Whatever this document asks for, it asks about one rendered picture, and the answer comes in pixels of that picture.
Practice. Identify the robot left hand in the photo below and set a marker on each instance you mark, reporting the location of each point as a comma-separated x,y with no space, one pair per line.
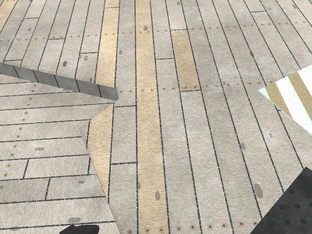
81,229

